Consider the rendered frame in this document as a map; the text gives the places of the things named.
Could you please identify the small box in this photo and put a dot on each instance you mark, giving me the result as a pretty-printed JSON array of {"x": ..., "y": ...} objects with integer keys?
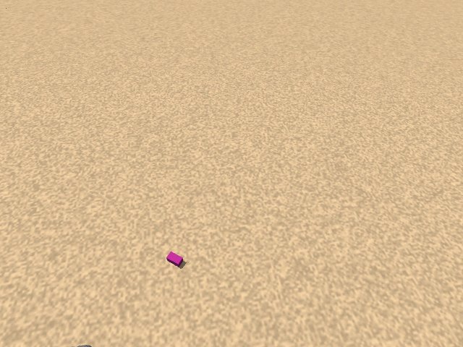
[{"x": 174, "y": 259}]

